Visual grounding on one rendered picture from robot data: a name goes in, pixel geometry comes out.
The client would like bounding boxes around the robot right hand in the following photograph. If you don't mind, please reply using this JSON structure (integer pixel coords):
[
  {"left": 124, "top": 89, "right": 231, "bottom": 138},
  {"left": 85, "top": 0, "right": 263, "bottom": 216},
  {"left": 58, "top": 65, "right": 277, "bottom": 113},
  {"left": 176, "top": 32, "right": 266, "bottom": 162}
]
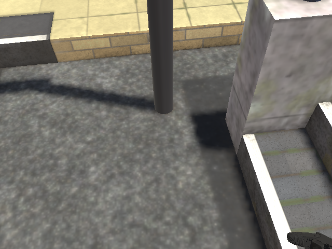
[{"left": 287, "top": 232, "right": 332, "bottom": 249}]

